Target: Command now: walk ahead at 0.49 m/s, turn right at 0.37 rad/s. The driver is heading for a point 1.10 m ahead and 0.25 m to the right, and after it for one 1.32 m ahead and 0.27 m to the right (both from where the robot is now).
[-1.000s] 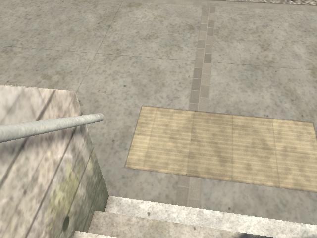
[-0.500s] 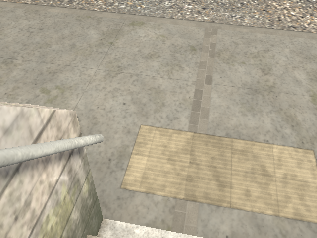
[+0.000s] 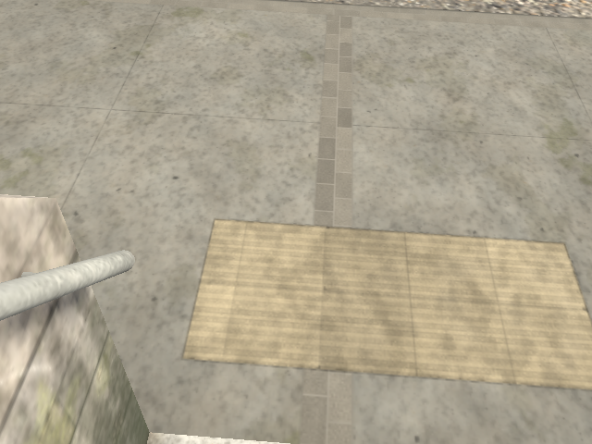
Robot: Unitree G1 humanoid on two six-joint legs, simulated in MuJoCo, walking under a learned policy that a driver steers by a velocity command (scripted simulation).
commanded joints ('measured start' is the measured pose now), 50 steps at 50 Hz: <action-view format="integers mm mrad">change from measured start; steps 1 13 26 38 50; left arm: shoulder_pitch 86 272 199 338 -152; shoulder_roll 15 108 9 -20 38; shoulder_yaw -20 59 -47 5 -33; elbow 12 183 127 0 -111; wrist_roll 52 2 20 -66 31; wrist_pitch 7 -6 -69 -17 6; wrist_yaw -44 35 69 -46 -7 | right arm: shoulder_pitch -49 -175 -297 120 16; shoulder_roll -41 -178 -77 -332 -178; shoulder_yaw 32 -19 20 -135 8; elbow -44 -33 -199 -67 -52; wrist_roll -8 46 45 4 75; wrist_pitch -68 40 30 47 -63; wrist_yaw -32 6 46 54 -45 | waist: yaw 60 167 16 -83 -22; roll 137 5 61 149 118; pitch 81 155 87 -72 173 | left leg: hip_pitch -279 -69 187 905 -267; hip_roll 271 242 64 459 124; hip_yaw -205 -58 -149 -536 -404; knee -183 638 47 -229 -33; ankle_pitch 277 205 1143 1188 188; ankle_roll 172 -26 -80 381 152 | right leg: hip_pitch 144 860 -120 -548 433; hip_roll -23 26 140 207 44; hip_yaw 45 -165 26 40 -86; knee -220 -1106 -590 898 -579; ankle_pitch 358 153 -506 -756 397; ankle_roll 2 13 -123 10 72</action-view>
